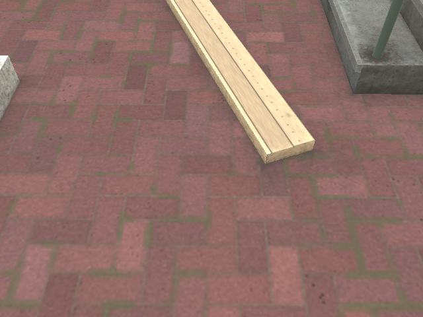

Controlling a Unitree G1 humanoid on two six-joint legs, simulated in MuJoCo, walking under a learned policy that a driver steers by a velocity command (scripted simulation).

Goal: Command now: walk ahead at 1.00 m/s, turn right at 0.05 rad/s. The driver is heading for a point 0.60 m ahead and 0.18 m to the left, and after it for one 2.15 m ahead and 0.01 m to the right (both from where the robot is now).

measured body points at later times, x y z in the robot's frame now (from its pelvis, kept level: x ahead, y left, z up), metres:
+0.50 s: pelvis +0.49 +0.09 +0.01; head +0.51 +0.09 +0.46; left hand +0.67 +0.35 -0.05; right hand +0.51 -0.20 -0.12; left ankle +0.41 +0.10 -0.73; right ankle +0.70 -0.05 -0.66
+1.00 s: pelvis +1.01 +0.14 +0.01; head +1.04 +0.15 +0.46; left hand +0.91 +0.43 -0.11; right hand +1.28 -0.04 -0.03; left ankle +1.20 +0.33 -0.67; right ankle +0.89 +0.08 -0.73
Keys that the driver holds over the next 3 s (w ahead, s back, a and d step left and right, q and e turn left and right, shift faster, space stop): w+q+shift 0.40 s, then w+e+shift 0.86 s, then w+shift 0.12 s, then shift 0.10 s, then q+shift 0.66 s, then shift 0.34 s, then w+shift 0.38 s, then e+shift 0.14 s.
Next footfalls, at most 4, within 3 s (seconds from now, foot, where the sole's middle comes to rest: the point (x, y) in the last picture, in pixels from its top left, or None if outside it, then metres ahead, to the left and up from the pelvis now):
0.24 left None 0.45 0.11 -0.76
0.70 right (200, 199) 0.93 0.08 -0.76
1.10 left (152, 123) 1.33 0.31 -0.77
1.48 right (235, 72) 1.62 -0.06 -0.70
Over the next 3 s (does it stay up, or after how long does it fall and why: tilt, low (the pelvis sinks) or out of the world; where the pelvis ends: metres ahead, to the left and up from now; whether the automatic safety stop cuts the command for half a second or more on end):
stays up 1.99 -0.02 0.01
